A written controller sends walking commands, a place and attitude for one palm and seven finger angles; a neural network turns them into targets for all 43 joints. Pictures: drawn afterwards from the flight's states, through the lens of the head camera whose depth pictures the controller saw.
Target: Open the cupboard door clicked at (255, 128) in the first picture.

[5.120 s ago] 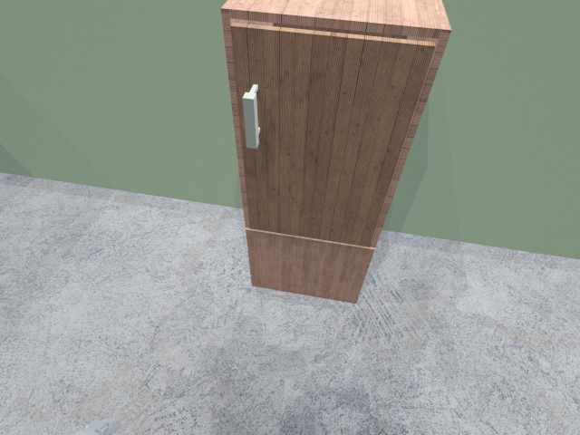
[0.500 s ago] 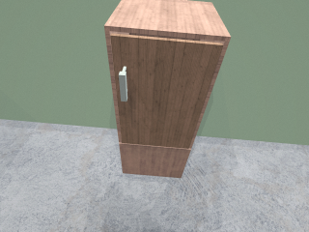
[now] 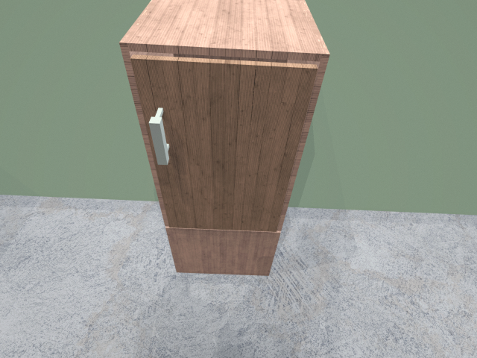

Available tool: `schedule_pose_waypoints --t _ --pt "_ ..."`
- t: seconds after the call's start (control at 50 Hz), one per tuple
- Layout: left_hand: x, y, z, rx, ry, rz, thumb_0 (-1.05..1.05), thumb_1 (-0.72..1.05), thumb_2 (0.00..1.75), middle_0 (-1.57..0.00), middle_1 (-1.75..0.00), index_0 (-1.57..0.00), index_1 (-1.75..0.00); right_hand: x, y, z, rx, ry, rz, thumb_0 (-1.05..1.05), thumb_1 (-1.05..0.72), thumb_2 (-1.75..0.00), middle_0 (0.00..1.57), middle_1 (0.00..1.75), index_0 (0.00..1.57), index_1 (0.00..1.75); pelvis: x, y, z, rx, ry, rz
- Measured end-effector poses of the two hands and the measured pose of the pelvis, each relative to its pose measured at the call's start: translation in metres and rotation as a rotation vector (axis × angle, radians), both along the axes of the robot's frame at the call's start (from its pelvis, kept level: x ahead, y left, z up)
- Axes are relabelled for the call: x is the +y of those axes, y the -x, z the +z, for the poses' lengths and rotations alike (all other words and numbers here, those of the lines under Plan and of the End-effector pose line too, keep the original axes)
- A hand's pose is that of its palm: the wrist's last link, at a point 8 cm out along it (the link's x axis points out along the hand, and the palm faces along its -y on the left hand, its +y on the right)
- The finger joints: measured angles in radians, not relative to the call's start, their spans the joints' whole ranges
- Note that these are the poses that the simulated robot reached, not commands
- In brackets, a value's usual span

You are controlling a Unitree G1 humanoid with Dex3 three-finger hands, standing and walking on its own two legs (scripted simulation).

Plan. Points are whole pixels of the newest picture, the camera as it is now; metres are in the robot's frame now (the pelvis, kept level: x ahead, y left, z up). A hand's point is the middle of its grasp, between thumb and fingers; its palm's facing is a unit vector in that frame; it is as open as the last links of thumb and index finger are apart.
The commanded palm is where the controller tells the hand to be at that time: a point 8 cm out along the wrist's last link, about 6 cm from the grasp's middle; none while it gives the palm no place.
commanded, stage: come to a stop and stand still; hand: left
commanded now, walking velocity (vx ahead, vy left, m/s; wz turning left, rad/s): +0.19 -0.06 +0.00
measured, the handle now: (161, 136) +0.57 +0.20 +0.05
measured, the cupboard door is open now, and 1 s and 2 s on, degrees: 0 0 0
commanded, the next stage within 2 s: look again from close up in 0.96 s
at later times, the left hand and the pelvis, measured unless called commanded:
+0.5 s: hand out of the picture +0.06 +0.15 -0.19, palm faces +0.09 -0.98 -0.15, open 7.4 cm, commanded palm none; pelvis +0.05 -0.02 -0.01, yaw +1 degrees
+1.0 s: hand out of the picture +0.02 +0.13 -0.18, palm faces +0.05 -0.99 -0.14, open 7.4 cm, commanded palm none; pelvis +0.03 -0.03 +0.00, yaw +1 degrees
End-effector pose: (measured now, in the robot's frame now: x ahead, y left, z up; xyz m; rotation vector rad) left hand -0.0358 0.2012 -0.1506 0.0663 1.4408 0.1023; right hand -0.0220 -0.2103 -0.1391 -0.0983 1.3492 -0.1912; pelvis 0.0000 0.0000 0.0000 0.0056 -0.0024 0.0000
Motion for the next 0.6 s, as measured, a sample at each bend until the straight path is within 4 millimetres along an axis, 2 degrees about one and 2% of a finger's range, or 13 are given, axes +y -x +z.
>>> schedule_pose_waypoints --t 0.04,0.12,0.18,0.28,0.34,0.4,0.48,0.6 --pt "-0.001 -0.026 0.005 -0.058 -0.029 -0.012 0.01 0.91 0.89 -0.20 -0.30 -0.20 -0.30 -0.004 0.003 -0.003 0.036 -0.020 0.000 0.01 -0.91 -0.90 0.20 0.30 0.20 0.30 -0.007 -0.006 0.001 0.002 0.002 0.004" --pt "0.000 -0.052 0.002 -0.126 -0.099 0.013 0.03 0.94 0.89 -0.20 -0.30 -0.20 -0.30 -0.021 -0.002 -0.018 0.099 -0.046 0.006 0.01 -0.90 -0.90 0.20 0.30 0.20 0.30 -0.027 -0.021 -0.010 0.001 -0.010 0.011" --pt "-0.007 -0.058 0.007 -0.128 -0.109 0.052 0.02 0.93 0.89 -0.20 -0.30 -0.20 -0.30 -0.032 -0.022 -0.015 0.112 -0.041 0.037 0.01 -0.91 -0.90 0.20 0.30 0.20 0.30 -0.032 -0.032 -0.006 -0.001 0.007 0.035" --pt "-0.023 -0.066 0.011 -0.090 -0.076 0.047 0.01 0.92 0.89 -0.20 -0.30 -0.20 -0.30 -0.040 -0.071 -0.002 0.034 -0.014 0.056 0.01 -0.91 -0.90 0.20 0.30 0.19 0.30 -0.034 -0.047 0.004 0.005 -0.008 0.029" --pt "-0.027 -0.071 0.006 -0.076 -0.050 0.050 0.01 0.91 0.89 -0.20 -0.30 -0.20 -0.30 -0.044 -0.095 0.002 -0.001 0.022 0.066 0.02 -0.93 -0.90 0.20 0.30 0.19 0.30 -0.030 -0.052 0.003 0.000 -0.011 0.023" --pt "-0.021 -0.074 -0.005 -0.058 -0.033 0.059 0.01 0.91 0.89 -0.20 -0.30 -0.20 -0.30 -0.043 -0.116 0.002 -0.045 0.053 0.074 0.02 -0.93 -0.90 0.20 0.30 0.19 0.30 -0.023 -0.056 -0.004 -0.010 0.007 0.020" --pt "-0.008 -0.081 -0.013 -0.055 -0.039 0.061 0.01 0.91 0.89 -0.21 -0.30 -0.20 -0.30 -0.036 -0.134 0.005 -0.084 0.071 0.096 0.01 -0.92 -0.90 0.19 0.30 0.19 0.30 -0.017 -0.055 -0.008 -0.016 -0.005 0.013" --pt "0.004 -0.085 -0.003 -0.074 -0.080 0.028 0.00 0.91 0.89 -0.20 -0.30 -0.20 -0.30 -0.023 -0.147 0.002 -0.145 0.030 0.111 0.01 -0.91 -0.90 0.20 0.30 0.20 0.30 -0.016 -0.041 -0.006 0.003 -0.005 0.006"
